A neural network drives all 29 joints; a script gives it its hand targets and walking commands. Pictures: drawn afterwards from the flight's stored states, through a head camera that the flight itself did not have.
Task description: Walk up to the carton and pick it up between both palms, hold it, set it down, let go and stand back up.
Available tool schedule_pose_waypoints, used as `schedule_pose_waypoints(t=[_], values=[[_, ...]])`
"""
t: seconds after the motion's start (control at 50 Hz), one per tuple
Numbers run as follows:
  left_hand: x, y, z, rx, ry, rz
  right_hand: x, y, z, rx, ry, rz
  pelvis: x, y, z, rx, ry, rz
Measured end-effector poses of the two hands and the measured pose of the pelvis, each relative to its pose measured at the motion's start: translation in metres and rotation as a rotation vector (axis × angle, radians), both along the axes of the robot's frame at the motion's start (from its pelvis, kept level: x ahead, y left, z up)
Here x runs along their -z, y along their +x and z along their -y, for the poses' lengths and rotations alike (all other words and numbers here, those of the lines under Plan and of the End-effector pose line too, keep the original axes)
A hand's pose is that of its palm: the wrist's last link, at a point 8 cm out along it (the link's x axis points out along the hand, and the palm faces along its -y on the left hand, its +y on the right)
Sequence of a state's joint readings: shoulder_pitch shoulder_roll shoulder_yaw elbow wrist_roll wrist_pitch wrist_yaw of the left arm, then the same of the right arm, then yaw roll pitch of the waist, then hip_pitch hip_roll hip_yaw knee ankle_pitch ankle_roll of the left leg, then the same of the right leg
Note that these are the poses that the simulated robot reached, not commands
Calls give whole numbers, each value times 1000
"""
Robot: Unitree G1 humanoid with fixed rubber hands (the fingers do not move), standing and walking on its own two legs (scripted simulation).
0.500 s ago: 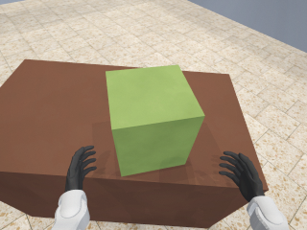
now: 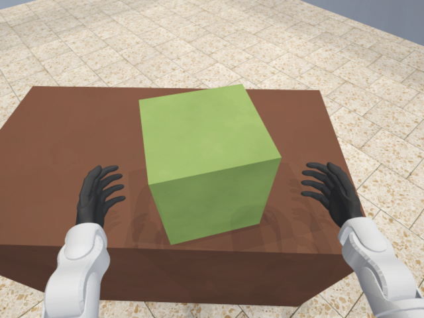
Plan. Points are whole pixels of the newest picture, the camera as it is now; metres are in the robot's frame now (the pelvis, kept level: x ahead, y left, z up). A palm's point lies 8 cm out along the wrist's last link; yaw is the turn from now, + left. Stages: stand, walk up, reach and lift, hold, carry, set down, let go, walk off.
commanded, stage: reach and lift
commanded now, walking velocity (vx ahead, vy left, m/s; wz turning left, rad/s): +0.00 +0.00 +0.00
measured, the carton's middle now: (204, 167) +0.40 +0.07 +0.03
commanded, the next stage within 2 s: none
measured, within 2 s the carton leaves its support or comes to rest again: neither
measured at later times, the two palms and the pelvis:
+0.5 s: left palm (86, 180) +0.29 +0.25 +0.12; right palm (328, 153) +0.39 -0.15 +0.11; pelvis -0.01 +0.00 +0.00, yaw +1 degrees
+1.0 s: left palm (85, 144) +0.34 +0.26 +0.15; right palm (314, 113) +0.45 -0.13 +0.15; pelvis -0.01 +0.00 +0.00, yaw +1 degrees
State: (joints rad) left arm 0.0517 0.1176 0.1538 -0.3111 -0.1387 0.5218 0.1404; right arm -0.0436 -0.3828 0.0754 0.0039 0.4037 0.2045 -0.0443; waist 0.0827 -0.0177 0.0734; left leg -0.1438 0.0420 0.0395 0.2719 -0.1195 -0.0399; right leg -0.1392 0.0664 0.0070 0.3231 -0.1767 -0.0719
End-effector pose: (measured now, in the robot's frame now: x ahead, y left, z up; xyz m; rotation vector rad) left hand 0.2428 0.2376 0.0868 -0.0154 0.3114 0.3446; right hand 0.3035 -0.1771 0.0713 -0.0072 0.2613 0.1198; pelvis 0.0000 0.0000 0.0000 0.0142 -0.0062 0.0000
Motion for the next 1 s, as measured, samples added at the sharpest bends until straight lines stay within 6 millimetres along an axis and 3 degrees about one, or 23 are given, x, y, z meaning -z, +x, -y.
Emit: schedule_pose_waypoints(t=[0.42, 1.0], values=[[-32, 35, -12, -27, -20, -16, -39, 74, -23, -50, -5, -4, 2, -12, 2, -17, -4, -52], [-63, 97, -26, -33, 0, 5, -80, 147, -51, -87, -10, 16, 4, -6, 2, -27, -14, -130]])
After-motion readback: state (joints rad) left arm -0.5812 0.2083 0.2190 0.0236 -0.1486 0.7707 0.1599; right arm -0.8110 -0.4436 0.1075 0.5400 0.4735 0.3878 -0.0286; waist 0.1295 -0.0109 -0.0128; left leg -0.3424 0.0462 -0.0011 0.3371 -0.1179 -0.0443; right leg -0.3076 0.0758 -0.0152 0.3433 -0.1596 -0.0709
